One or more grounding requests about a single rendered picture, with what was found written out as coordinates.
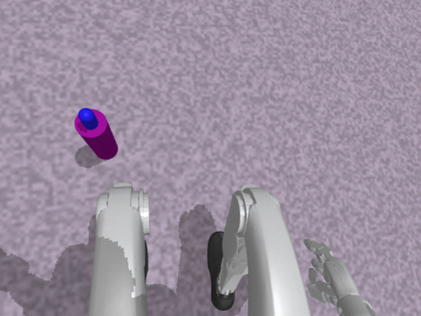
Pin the right robot hand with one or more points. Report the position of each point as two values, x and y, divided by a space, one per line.
335 274

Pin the right robot arm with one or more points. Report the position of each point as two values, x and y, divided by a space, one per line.
354 305

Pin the right robot foot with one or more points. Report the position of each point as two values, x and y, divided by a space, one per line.
214 258

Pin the bottle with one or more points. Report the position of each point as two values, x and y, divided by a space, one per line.
93 127

